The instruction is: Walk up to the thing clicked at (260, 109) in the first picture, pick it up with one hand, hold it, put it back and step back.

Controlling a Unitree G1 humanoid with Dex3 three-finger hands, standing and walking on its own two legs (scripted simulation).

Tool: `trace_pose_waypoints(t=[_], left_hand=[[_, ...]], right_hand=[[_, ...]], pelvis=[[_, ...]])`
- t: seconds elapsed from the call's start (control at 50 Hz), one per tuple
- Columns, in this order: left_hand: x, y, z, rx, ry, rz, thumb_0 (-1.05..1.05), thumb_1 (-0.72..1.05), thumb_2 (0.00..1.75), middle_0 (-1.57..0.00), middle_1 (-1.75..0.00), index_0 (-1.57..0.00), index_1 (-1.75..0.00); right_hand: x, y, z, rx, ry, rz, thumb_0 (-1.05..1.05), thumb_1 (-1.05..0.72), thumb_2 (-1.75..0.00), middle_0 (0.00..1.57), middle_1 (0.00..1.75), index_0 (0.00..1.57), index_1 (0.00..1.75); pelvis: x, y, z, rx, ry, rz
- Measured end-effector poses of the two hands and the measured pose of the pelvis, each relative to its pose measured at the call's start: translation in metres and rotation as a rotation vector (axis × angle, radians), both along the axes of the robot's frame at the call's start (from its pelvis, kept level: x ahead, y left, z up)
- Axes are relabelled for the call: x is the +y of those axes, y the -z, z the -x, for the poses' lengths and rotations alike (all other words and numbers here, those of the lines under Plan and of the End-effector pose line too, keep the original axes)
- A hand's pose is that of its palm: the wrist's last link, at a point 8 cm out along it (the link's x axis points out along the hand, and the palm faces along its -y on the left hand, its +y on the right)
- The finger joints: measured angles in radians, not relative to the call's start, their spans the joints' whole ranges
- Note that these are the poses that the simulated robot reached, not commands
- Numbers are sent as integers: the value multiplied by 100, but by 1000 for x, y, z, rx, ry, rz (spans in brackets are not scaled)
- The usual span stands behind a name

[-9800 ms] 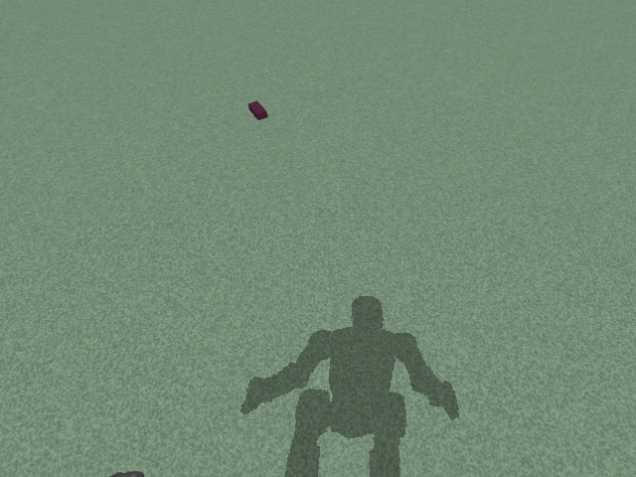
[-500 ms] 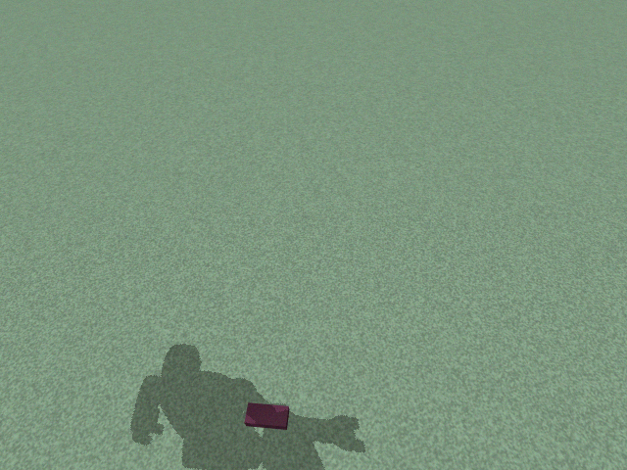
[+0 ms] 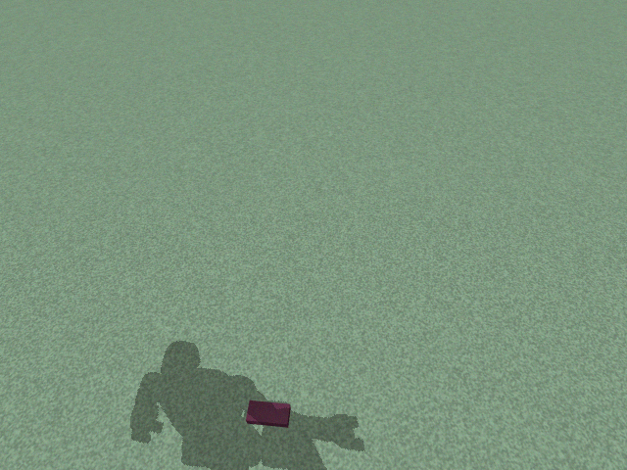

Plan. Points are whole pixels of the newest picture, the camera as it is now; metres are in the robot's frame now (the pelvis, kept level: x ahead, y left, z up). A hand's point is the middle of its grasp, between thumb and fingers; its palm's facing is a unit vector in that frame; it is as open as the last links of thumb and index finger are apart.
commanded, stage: stand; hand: left
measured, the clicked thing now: (268, 413) +0.37 +0.18 -0.77
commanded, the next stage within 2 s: none
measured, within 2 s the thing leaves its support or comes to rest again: neither
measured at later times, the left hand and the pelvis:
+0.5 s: hand out of the picture +0.07 +0.26 -0.16, palm faces -0.03 -0.94 -0.34, open 7.4 cm; pelvis +0.00 +0.01 +0.00, yaw +0 degrees
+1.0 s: hand out of the picture +0.08 +0.26 -0.16, palm faces -0.02 -0.94 -0.34, open 7.4 cm; pelvis +0.00 +0.01 +0.00, yaw +0 degrees
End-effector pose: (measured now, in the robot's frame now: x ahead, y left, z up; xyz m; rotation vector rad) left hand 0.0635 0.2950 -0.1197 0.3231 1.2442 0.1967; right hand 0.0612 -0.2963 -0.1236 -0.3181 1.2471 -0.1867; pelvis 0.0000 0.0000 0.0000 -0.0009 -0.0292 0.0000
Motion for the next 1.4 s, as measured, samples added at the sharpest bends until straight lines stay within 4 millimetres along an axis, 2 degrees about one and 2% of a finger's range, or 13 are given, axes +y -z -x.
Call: trace_pose_waypoints(t=[0.9, 1.4], left_hand=[[11, 0, -8, -18, 3, 4, 1, 91, 90, -20, -30, -21, -30], [18, 3, 4, -9, -7, 8, 1, 91, 90, -20, -30, -21, -30]], right_hand=[[12, -2, -10, -17, -3, 4, 1, -90, -90, 20, 30, 21, 30], [17, -4, -7, -20, -5, 11, 1, -90, -90, 20, 30, 21, 30]], pelvis=[[12, 0, -4, 2, -7, 2], [18, 0, 0, -8, -11, 2]])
